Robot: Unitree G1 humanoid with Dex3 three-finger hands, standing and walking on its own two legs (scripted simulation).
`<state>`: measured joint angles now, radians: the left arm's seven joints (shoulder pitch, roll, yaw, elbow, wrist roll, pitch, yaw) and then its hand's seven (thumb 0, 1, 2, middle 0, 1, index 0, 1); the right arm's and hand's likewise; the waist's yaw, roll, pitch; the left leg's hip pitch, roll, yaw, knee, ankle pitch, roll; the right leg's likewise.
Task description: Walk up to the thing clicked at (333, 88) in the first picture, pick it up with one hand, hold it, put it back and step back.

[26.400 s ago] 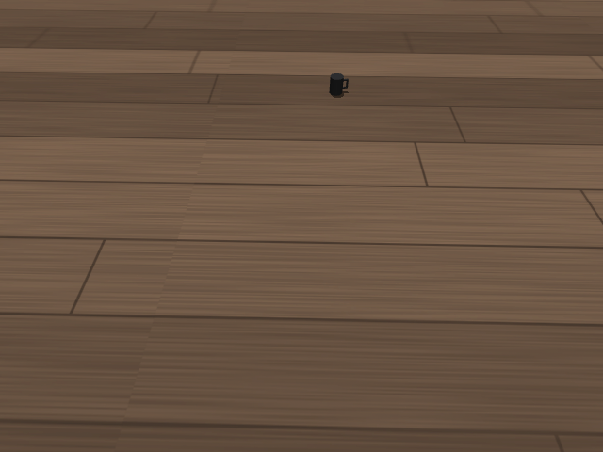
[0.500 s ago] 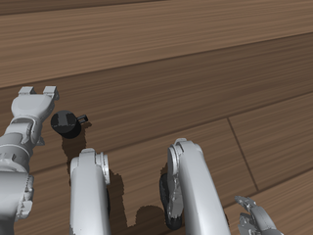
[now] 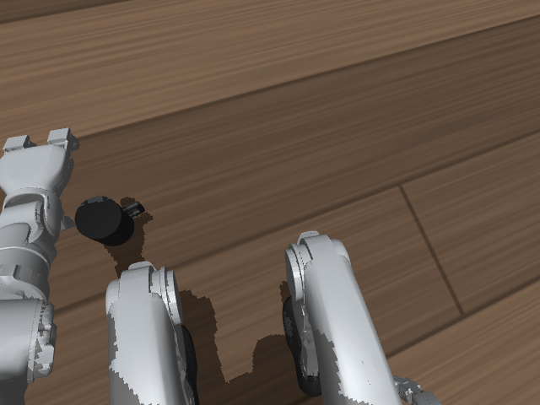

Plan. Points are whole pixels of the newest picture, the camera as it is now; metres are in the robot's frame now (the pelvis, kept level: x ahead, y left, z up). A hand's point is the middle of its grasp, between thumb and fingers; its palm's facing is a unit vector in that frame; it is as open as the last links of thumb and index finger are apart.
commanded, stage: home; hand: left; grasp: from above
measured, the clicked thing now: (115, 218) +0.44 +0.23 -0.32
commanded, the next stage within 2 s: none
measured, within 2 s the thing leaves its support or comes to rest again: neither
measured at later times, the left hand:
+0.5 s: hand out of the picture +0.28 +0.23 +0.07, palm faces -0.24 -0.71 -0.67, open 7.6 cm
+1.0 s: hand out of the picture +0.23 +0.20 +0.28, palm faces +0.15 -0.96 -0.25, open 7.4 cm
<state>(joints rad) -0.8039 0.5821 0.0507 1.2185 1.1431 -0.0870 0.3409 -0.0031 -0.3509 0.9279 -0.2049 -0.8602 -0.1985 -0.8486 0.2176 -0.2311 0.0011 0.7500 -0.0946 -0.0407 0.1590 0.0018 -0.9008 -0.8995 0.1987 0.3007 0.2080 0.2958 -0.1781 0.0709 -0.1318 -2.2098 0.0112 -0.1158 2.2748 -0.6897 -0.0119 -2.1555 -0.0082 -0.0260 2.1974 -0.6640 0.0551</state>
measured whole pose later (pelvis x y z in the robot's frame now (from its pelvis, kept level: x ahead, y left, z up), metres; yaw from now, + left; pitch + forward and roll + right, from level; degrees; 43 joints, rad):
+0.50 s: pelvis +0.01 +0.00 +0.18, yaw +4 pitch +26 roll -4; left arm -0.07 0.37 -0.05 0.37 0.46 0.16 0.10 0.00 0.84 0.89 -0.21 -0.31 -0.22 -0.30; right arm 0.04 -0.25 -0.03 0.58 0.03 -0.04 -0.01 0.00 -0.90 -0.90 0.19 0.30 0.20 0.30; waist -0.03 0.03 -0.20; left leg -1.55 0.02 -0.08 1.70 -0.61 -0.02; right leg -1.51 -0.03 -0.04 1.65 -0.60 0.03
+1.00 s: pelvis +0.07 +0.00 +0.33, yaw +6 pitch +12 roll -3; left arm 0.48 0.23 0.02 -0.14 -0.05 0.46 0.08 0.01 0.90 0.89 -0.21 -0.30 -0.21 -0.29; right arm 0.30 -0.22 0.04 0.51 0.03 -0.16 -0.17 0.01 -0.90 -0.90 0.20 0.30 0.21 0.30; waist -0.05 0.06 -0.17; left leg -0.79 0.04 -0.06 1.08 -0.50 -0.02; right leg -0.75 -0.02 -0.05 1.01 -0.47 0.02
